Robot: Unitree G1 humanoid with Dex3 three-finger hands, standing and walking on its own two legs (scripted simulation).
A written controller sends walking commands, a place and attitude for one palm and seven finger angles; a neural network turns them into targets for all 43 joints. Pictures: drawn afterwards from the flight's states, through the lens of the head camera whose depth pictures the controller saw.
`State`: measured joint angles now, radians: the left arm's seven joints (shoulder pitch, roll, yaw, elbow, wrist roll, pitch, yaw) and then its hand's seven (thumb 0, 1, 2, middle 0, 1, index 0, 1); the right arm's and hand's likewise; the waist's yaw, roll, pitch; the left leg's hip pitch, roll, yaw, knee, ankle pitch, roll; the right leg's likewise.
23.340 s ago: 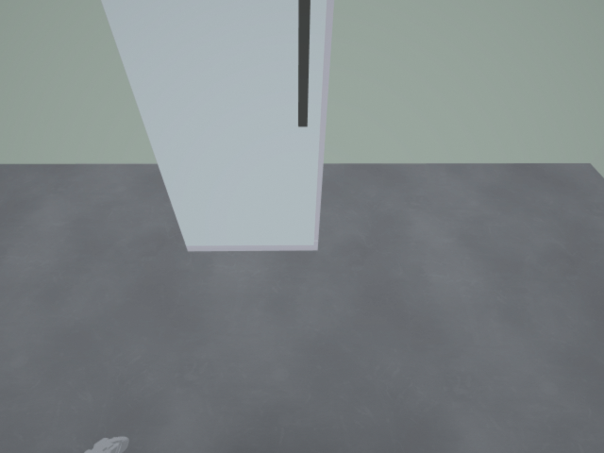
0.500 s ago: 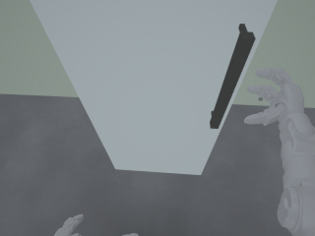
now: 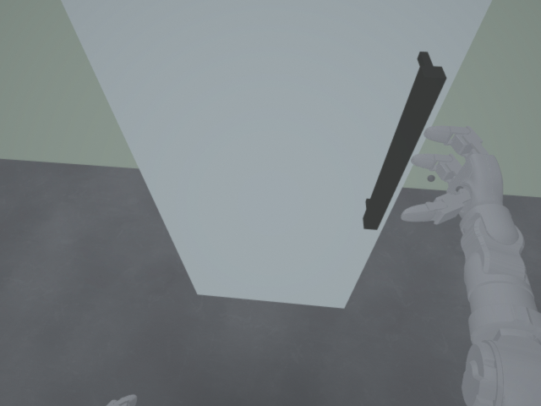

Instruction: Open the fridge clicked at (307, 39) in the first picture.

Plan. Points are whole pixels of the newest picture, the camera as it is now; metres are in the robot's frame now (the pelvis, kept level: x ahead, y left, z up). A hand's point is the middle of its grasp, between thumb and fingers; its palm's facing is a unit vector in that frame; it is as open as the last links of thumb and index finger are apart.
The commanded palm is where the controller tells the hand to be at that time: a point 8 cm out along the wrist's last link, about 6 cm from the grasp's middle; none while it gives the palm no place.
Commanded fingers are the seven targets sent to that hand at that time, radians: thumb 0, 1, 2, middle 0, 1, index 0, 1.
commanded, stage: feel for the door with the fingertips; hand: right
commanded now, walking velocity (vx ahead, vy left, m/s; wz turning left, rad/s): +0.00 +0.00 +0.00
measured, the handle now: (391, 156) +0.50 -0.13 +0.10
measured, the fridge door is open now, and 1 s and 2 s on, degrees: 0 0 0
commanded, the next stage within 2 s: slide the fingers in behind the handle in 0.56 s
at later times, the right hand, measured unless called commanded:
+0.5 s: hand (424, 169) +0.44 -0.17 +0.13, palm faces -0.01 +1.00 +0.00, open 14.0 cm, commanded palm +0.43 -0.21 +0.12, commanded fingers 0.00 0.50 -0.30 0.30 1.20 0.30 1.20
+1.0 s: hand (419, 169) +0.45 -0.16 +0.12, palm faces -0.02 +1.00 +0.00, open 13.9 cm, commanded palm +0.42 -0.21 +0.12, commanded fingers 0.00 0.50 -0.30 0.30 1.20 0.30 1.20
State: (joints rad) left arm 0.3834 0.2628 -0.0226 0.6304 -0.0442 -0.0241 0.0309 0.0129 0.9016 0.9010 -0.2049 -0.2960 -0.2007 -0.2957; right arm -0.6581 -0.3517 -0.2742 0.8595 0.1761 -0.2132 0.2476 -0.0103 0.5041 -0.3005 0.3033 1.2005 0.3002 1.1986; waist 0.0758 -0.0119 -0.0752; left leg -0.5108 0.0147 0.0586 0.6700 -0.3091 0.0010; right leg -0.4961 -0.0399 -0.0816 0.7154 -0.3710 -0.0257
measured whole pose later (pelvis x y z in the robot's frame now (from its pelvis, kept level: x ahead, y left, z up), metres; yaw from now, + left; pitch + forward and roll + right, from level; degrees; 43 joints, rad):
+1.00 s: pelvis -0.01 +0.01 +0.00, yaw +0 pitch +10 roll +1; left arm 0.40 0.26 -0.03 0.65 -0.04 -0.03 0.03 0.01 0.90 0.90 -0.20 -0.30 -0.20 -0.30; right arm -0.79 -0.38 -0.29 1.04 0.14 -0.29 0.22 -0.01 0.50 -0.30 0.33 1.22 0.32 1.22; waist 0.10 -0.01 -0.07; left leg -0.57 0.01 0.06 0.70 -0.30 0.01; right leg -0.55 -0.05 -0.08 0.74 -0.36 -0.02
